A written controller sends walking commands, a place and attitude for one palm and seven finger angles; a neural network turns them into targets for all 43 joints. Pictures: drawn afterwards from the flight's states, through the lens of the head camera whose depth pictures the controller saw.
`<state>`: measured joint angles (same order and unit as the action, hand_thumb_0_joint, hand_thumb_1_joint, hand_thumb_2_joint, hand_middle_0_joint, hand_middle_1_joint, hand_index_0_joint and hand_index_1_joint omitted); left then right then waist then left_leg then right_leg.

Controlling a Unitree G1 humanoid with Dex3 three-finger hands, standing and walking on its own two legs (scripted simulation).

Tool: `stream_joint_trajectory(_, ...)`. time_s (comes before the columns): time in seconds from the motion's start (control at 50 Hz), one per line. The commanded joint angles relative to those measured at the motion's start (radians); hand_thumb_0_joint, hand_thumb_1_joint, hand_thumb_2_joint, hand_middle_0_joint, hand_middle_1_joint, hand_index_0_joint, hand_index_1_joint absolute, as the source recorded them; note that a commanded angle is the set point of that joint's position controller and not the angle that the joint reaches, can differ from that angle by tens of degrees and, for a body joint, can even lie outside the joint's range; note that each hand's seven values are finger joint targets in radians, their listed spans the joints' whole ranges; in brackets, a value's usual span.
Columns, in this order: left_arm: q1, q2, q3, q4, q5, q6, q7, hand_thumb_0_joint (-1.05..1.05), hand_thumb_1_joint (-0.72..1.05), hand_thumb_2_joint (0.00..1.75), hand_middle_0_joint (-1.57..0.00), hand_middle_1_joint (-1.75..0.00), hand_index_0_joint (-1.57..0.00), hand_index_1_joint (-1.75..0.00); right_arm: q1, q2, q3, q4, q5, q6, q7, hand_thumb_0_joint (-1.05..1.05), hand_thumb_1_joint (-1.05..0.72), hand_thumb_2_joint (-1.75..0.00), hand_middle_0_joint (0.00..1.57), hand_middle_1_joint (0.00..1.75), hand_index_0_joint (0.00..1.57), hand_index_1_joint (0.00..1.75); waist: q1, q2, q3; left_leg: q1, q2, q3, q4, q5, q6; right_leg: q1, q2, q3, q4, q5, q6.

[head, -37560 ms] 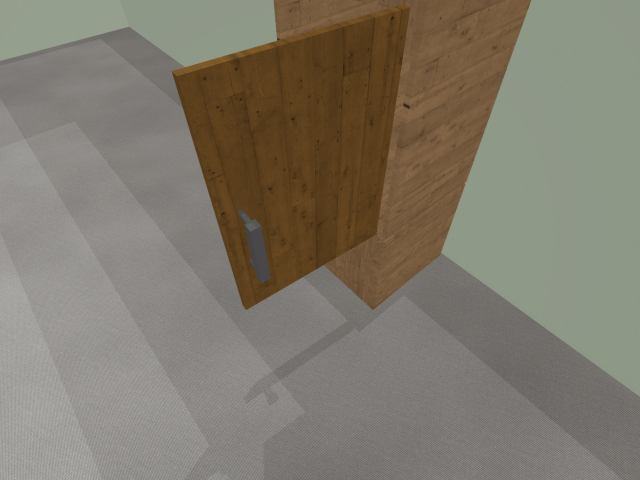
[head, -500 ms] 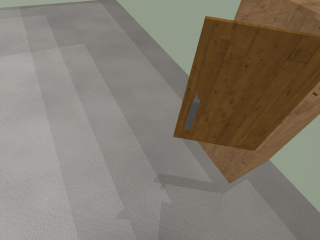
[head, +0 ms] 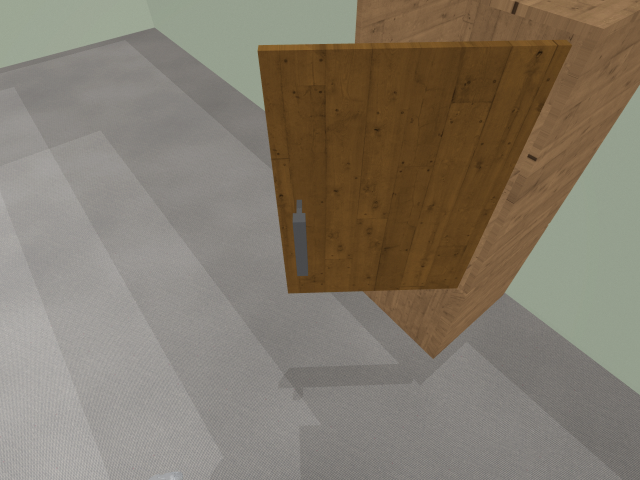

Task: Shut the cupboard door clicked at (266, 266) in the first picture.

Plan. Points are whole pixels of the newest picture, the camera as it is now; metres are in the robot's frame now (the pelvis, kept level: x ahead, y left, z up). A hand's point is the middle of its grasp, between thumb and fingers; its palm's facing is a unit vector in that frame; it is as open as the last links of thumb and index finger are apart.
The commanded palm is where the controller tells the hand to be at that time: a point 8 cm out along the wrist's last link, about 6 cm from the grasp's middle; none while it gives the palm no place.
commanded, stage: take the last steps up to it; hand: left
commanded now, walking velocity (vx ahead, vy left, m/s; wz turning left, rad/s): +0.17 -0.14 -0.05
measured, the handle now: (301, 238) +0.56 +0.05 -0.10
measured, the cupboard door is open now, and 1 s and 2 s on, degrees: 53 53 53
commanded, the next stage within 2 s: come to a stop and stand still in 0.10 s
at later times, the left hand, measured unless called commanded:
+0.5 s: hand out of the picture +0.15 +0.13 -0.17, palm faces +0.03 -0.97 -0.22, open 7.3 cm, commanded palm none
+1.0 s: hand out of the picture +0.12 +0.17 -0.17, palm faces +0.04 -0.96 -0.29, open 7.3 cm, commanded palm none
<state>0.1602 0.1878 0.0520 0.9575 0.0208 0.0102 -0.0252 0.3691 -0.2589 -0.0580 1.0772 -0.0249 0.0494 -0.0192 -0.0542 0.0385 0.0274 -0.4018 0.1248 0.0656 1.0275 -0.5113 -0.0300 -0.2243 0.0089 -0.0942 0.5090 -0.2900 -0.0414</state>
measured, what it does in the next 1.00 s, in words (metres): steps on the spot: left foot, then right foot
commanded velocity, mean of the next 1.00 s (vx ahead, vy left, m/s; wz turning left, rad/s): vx -0.06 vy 0.04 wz -0.01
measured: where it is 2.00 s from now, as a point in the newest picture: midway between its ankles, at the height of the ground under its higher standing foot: outside the picture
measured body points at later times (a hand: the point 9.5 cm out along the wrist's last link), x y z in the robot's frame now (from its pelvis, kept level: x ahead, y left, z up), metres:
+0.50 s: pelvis +0.10 -0.07 -0.01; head +0.14 -0.07 +0.44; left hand +0.15 +0.18 -0.16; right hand +0.16 -0.30 -0.16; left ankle +0.11 +0.07 -0.73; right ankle +0.11 -0.20 -0.73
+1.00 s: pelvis +0.08 -0.04 -0.01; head +0.06 -0.05 +0.44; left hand +0.12 +0.22 -0.15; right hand +0.17 -0.29 -0.14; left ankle +0.07 +0.06 -0.73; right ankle +0.11 -0.20 -0.73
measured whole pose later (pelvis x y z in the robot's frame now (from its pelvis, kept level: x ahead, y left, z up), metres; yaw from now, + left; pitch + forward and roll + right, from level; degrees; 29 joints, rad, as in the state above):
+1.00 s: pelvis +0.08 -0.04 -0.01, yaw +0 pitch -3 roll +1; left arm 0.28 0.23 0.02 0.94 0.03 0.05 0.03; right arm 0.22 -0.22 -0.03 0.86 -0.03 0.04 0.00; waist 0.01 0.00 0.00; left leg -0.23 -0.02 0.04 0.63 -0.35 0.02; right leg -0.31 -0.07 0.02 0.66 -0.30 0.00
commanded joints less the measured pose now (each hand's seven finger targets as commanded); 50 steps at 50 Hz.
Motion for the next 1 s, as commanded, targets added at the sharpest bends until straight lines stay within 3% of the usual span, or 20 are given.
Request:
stream_joint_trajectory(0.0,0.030,0.133,0.019,-0.023,0.005,-0.023,0.028,0.00,0.90,0.90,-0.20,-0.30,-0.20,-0.30,-0.059,-0.035,-0.010,-0.114,-0.007,-0.046,0.005,0.00,-0.90,-0.90,0.20,0.30,0.20,0.30,0.020,-0.152,0.052,-0.150,-0.001,0.007,0.061,0.096,-0.002,0.006,-0.235,0.198,-0.303,0.089,-0.175)
stream_joint_trajectory(0.12,0.085,0.135,0.021,0.015,0.010,-0.031,0.031,0.00,0.90,0.90,-0.20,-0.30,-0.20,-0.30,-0.074,0.006,0.000,-0.136,-0.006,-0.061,0.003,0.00,-0.90,-0.90,0.20,0.30,0.20,0.30,0.029,-0.131,0.003,-0.030,-0.038,0.045,-0.290,0.132,0.005,0.086,-0.224,0.212,-0.222,0.293,-0.194)
stream_joint_trajectory(0.18,0.069,0.116,0.019,0.018,-0.011,-0.025,0.027,0.00,0.90,0.90,-0.20,-0.30,-0.20,-0.30,0.066,-0.030,0.001,-0.087,-0.008,-0.082,-0.009,0.00,-0.90,-0.90,0.20,0.30,0.20,0.30,-0.038,-0.056,-0.055,0.263,-0.053,0.027,-0.567,0.386,0.016,0.004,-0.136,0.148,0.014,0.340,-0.114)
stream_joint_trajectory(0.2,0.131,0.060,0.009,0.016,-0.018,-0.025,0.026,0.00,0.90,0.90,-0.20,-0.30,-0.20,-0.30,0.128,-0.111,-0.007,-0.079,-0.019,-0.093,-0.017,0.00,-0.90,-0.90,0.20,0.30,0.20,0.30,-0.039,0.162,-0.121,0.435,0.147,-0.252,-0.636,0.611,0.099,-0.153,-0.033,0.086,0.225,0.163,-0.034)
stream_joint_trajectory(0.22,0.133,0.048,-0.006,-0.002,-0.020,-0.023,0.027,0.00,0.90,0.90,-0.20,-0.30,-0.20,-0.30,0.158,-0.172,-0.018,-0.078,-0.014,-0.085,-0.029,0.00,-0.90,-0.90,0.20,0.30,0.20,0.30,-0.042,0.294,-0.122,0.506,0.362,-0.451,-0.663,0.937,0.234,-0.304,0.021,0.040,0.464,-0.306,0.014)
stream_joint_trajectory(0.24,0.119,0.088,0.003,-0.007,-0.012,-0.012,0.036,0.00,0.90,0.90,-0.20,-0.30,-0.20,-0.30,0.098,-0.155,-0.004,-0.100,-0.010,-0.068,-0.036,0.00,-0.90,-0.90,0.20,0.30,0.20,0.30,-0.019,0.144,-0.088,0.384,0.371,-0.389,-0.646,0.986,0.280,-0.259,-0.018,0.140,0.534,-0.346,0.016)
stream_joint_trajectory(0.3,0.105,0.073,0.011,0.019,-0.009,0.014,0.040,0.00,0.90,0.90,-0.20,-0.30,-0.20,-0.30,-0.086,-0.067,0.027,-0.133,-0.002,-0.064,-0.049,0.00,-0.90,-0.90,0.20,0.30,0.20,0.30,0.045,0.178,0.031,0.168,0.246,-0.213,-0.680,0.964,0.230,-0.172,-0.058,0.139,0.463,-0.255,0.057)
stream_joint_trajectory(0.42,0.186,0.073,0.008,0.034,0.001,0.014,0.045,0.00,0.90,0.90,-0.20,-0.30,-0.20,-0.30,-0.156,-0.101,-0.010,-0.130,0.013,-0.036,-0.030,0.00,-0.90,-0.90,0.20,0.30,0.20,0.30,0.082,0.079,-0.079,0.235,0.115,-0.057,-0.546,0.804,0.130,-0.004,-0.018,0.050,0.046,0.129,0.050)
stream_joint_trajectory(0.44,0.190,0.095,0.013,0.028,0.005,0.011,0.048,0.00,0.90,0.90,-0.20,-0.30,-0.20,-0.30,-0.168,-0.092,-0.017,-0.140,0.015,-0.029,-0.024,0.00,-0.90,-0.90,0.20,0.30,0.20,0.30,0.084,0.026,-0.093,0.209,0.069,-0.032,-0.508,0.670,0.093,0.019,-0.046,0.105,0.001,0.287,0.040)
stream_joint_trajectory(0.48,0.151,0.195,0.027,0.005,0.016,0.000,0.052,0.00,0.90,0.90,-0.20,-0.30,-0.20,-0.30,-0.138,-0.030,-0.020,-0.159,0.020,-0.014,-0.008,0.00,-0.90,-0.90,0.20,0.30,0.20,0.30,0.066,-0.235,-0.081,0.091,-0.107,0.058,-0.328,0.171,0.007,0.018,-0.297,0.377,-0.119,0.556,-0.076)
stream_joint_trajectory(0.52,0.113,0.215,0.034,-0.006,0.015,0.000,0.055,0.00,0.90,0.90,-0.20,-0.30,-0.20,-0.30,-0.165,-0.010,-0.025,-0.165,0.017,0.011,-0.004,0.00,-0.90,-0.90,0.20,0.30,0.20,0.30,0.079,-0.195,-0.021,0.064,-0.130,-0.038,-0.066,-0.090,0.009,-0.062,-0.386,0.435,-0.197,0.570,-0.186)
stream_joint_trajectory(0.64,0.128,0.200,0.045,-0.006,0.013,-0.005,0.077,0.00,0.90,0.90,-0.20,-0.30,-0.20,-0.30,-0.206,-0.025,-0.010,-0.174,0.018,-0.003,0.003,0.00,-0.90,-0.90,0.20,0.30,0.20,0.30,0.110,-0.232,-0.111,-0.091,-0.128,-0.085,-0.066,-0.029,-0.017,0.237,-0.329,0.322,-0.076,0.866,-0.156)
stream_joint_trajectory(0.72,0.135,0.210,0.050,-0.001,0.015,-0.004,0.077,0.00,0.90,0.90,-0.20,-0.30,-0.20,-0.30,-0.213,-0.017,-0.003,-0.180,0.021,-0.010,0.007,0.00,-0.90,-0.90,0.20,0.30,0.20,0.30,0.117,-0.220,-0.149,-0.030,-0.139,-0.061,-0.247,0.013,-0.020,0.268,-0.317,0.316,-0.070,0.817,-0.151)
stream_joint_trajectory(0.8,0.060,0.206,0.044,-0.012,0.004,0.004,0.069,0.00,0.90,0.90,-0.20,-0.30,-0.20,-0.30,-0.087,-0.022,0.002,-0.137,0.021,-0.020,0.006,0.00,-0.90,-0.90,0.20,0.30,0.20,0.30,0.044,-0.230,-0.119,0.246,-0.141,-0.023,-0.614,0.306,-0.009,0.060,-0.244,0.255,-0.042,0.496,-0.056)
stream_joint_trajectory(0.82,0.041,0.251,-0.001,-0.073,-0.007,-0.018,0.079,0.00,0.90,0.90,-0.20,-0.30,-0.20,-0.30,-0.120,-0.105,-0.003,-0.222,-0.001,-0.045,0.020,0.00,-0.90,-0.90,0.20,0.30,0.20,0.30,0.002,0.080,-0.125,0.258,-0.095,-0.090,-0.758,0.532,0.010,0.160,-0.166,0.172,0.125,0.525,0.004)
stream_joint_trajectory(0.84,0.090,0.178,0.001,-0.111,-0.009,-0.008,0.080,0.00,0.90,0.90,-0.20,-0.30,-0.20,-0.30,-0.130,-0.131,-0.024,-0.251,-0.009,-0.073,0.014,0.00,-0.90,-0.90,0.20,0.30,0.20,0.30,0.038,0.243,-0.241,0.351,0.022,-0.166,-0.632,0.719,0.037,-0.024,-0.088,0.071,0.195,0.007,0.034)
stream_joint_trajectory(0.86,0.094,0.142,-0.006,-0.103,-0.003,0.000,0.079,0.00,0.90,0.90,-0.20,-0.30,-0.20,-0.30,-0.134,-0.142,-0.031,-0.268,-0.014,-0.062,0.007,0.00,-0.90,-0.90,0.20,0.30,0.20,0.30,0.028,0.315,-0.255,0.407,0.057,-0.173,-0.572,0.857,0.078,-0.133,-0.052,0.069,0.229,-0.154,0.028)
stream_joint_trajectory(0.9,0.102,0.130,-0.012,-0.103,0.003,0.018,0.069,0.00,0.90,0.90,-0.20,-0.30,-0.20,-0.30,-0.191,-0.115,-0.023,-0.306,-0.007,-0.042,0.003,0.00,-0.90,-0.90,0.20,0.30,0.20,0.30,0.048,0.223,-0.105,0.180,0.039,-0.166,-0.607,0.502,0.131,-0.092,-0.042,0.041,0.181,-0.138,0.034)
stream_joint_trajectory(0.94,0.163,0.125,-0.015,-0.080,0.016,0.020,0.059,0.00,0.90,0.90,-0.20,-0.30,-0.20,-0.30,-0.239,-0.095,-0.011,-0.328,-0.004,-0.038,0.004,0.00,-0.90,-0.90,0.20,0.30,0.20,0.30,0.087,0.093,0.067,-0.071,0.014,-0.168,-0.624,0.213,0.111,-0.029,-0.041,0.042,0.144,-0.002,0.036)
stream_joint_trajectory(0.98,0.165,0.148,-0.016,-0.090,0.020,0.007,0.056,0.00,0.90,0.90,-0.20,-0.30,-0.20,-0.30,-0.193,-0.088,-0.008,-0.331,0.001,-0.044,0.007,0.00,-0.90,-0.90,0.20,0.30,0.20,0.30,0.075,-0.069,0.139,-0.095,-0.047,-0.140,-0.586,0.135,0.073,-0.085,-0.056,0.116,0.062,0.016,0.022)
